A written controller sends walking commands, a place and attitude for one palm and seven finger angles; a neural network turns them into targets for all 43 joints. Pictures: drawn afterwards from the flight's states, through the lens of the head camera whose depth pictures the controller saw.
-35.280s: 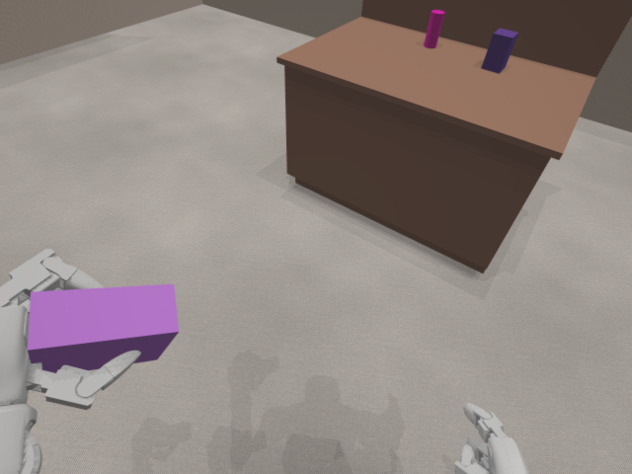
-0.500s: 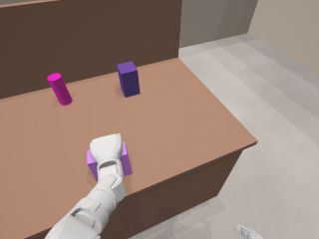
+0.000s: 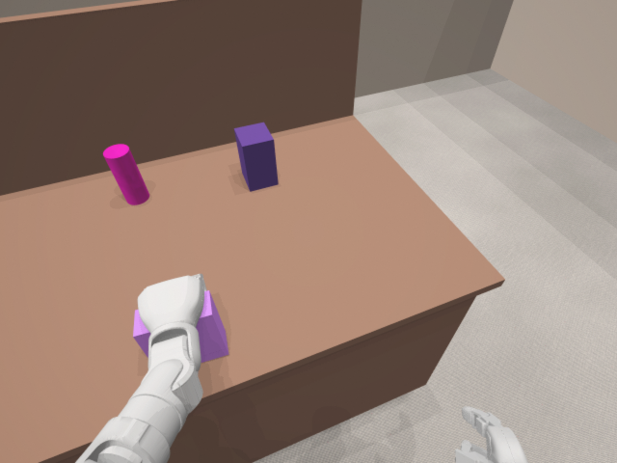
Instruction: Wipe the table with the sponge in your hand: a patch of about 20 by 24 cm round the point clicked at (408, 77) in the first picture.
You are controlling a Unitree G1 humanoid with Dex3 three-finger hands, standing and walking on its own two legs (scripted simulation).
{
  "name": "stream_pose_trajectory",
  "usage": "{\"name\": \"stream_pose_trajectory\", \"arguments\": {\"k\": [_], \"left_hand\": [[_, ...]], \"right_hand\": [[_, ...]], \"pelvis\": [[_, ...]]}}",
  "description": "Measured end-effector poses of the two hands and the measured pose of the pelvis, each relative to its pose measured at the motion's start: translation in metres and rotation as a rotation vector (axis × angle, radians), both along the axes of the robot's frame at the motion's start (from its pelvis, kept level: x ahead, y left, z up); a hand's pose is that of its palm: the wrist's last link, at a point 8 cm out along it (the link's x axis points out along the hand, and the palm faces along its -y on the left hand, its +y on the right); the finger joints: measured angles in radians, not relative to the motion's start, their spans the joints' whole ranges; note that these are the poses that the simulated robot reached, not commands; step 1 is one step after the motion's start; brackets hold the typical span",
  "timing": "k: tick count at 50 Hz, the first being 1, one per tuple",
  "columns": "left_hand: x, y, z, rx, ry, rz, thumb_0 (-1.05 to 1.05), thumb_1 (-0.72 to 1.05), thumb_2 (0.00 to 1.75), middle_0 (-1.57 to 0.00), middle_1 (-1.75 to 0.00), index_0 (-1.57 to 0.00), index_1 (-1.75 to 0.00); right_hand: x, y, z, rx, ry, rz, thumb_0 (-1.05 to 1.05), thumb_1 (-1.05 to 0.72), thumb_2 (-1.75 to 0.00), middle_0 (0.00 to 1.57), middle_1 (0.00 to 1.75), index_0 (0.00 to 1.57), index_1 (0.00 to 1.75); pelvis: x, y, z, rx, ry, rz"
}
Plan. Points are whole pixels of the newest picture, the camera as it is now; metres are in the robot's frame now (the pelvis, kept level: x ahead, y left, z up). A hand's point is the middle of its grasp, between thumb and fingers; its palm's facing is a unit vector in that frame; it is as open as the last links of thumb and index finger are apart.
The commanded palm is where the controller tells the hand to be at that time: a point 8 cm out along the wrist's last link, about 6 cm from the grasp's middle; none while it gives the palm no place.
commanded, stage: wipe forward along the middle lane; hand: left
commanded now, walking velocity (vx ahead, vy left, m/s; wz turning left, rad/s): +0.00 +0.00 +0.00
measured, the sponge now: (187, 339) +0.31 +0.22 -0.06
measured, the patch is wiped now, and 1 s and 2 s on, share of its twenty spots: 1.00 1.00 1.00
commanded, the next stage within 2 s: slide back across to the first lane in 1.62 s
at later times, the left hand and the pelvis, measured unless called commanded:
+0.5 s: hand (180, 309) +0.35 +0.23 -0.03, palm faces -0.13 -0.01 -0.99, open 9.3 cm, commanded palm +0.34 +0.23 +0.00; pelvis -0.03 -0.01 -0.02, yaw +0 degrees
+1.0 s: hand (173, 275) +0.41 +0.26 -0.03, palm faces -0.14 +0.00 -0.99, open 9.3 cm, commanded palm +0.40 +0.25 +0.00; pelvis -0.04 -0.01 -0.04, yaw -2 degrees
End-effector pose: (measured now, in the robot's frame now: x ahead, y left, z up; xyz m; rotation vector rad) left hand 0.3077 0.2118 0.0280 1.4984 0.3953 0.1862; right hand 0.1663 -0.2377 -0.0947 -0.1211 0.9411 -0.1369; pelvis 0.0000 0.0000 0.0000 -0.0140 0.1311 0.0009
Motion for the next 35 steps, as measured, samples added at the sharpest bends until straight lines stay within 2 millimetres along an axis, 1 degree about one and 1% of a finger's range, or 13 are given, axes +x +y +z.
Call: {"name": "stream_pose_trajectory", "arguments": {"k": [7, 15, 26, 35], "left_hand": [[0.003, 0.001, -0.003, 0.003, 0.004, 0.001, -0.01, -0.45, 1.09, -0.8, -1.38, -0.81, -1.42], [0.014, 0.006, -0.001, 0.033, 0.001, 0.001, -0.01, -0.48, 1.11, -0.82, -1.36, -0.82, -1.4], [0.028, 0.011, -0.002, 0.069, 0.007, -0.003, 0.0, -0.49, 1.12, -0.83, -1.35, -0.83, -1.39], [0.051, 0.02, -0.001, 0.087, 0.007, 0.025, 0.01, -0.5, 1.14, -0.83, -1.35, -0.84, -1.39]], "right_hand": [[-0.015, -0.001, -0.012, -0.003, 0.046, -0.001, 0.01, -0.91, -0.9, 0.2, 0.3, 0.2, 0.3], [-0.042, -0.006, -0.025, -0.004, 0.096, -0.024, 0.01, -0.91, -0.9, 0.2, 0.3, 0.2, 0.3], [-0.094, -0.022, -0.042, -0.023, 0.171, -0.071, 0.01, -0.91, -0.9, 0.2, 0.3, 0.2, 0.3], [-0.141, -0.035, -0.055, -0.041, 0.238, -0.119, 0.01, -0.91, -0.9, 0.2, 0.3, 0.2, 0.3]], "pelvis": [[-0.003, -0.001, -0.003, 0.0, 0.014, 0.005], [-0.013, -0.004, -0.008, 0.0, 0.039, 0.006], [-0.031, -0.01, -0.017, -0.005, 0.08, 0.007], [-0.044, -0.014, -0.028, -0.016, 0.128, 0.002]]}}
